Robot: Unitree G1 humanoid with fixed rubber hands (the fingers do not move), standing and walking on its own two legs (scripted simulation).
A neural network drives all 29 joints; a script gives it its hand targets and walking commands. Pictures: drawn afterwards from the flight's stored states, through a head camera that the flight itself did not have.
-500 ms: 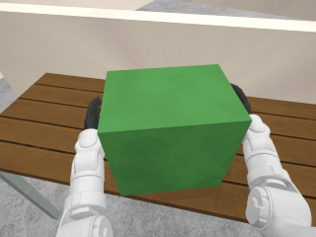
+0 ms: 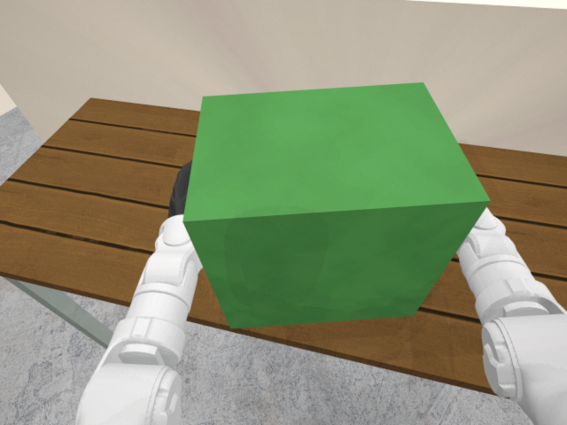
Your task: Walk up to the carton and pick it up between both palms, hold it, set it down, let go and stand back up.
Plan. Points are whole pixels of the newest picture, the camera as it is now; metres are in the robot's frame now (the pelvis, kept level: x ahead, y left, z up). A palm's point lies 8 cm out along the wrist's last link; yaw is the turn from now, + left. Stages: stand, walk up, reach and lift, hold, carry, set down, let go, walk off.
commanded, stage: set down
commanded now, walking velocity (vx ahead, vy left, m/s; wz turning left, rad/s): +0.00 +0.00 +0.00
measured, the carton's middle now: (318, 216) +0.39 -0.02 +0.08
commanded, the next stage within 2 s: none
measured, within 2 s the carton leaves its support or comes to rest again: neither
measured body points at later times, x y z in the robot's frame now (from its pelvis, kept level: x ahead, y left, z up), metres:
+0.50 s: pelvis +0.01 -0.01 +0.00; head +0.03 -0.01 +0.45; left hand +0.34 +0.20 +0.06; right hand +0.38 -0.26 +0.07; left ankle +0.00 +0.14 -0.74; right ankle +0.03 -0.11 -0.74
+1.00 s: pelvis -0.01 +0.00 +0.00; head -0.01 -0.01 +0.45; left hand +0.29 +0.18 +0.06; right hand +0.29 -0.28 +0.06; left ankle +0.00 +0.14 -0.74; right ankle +0.03 -0.11 -0.74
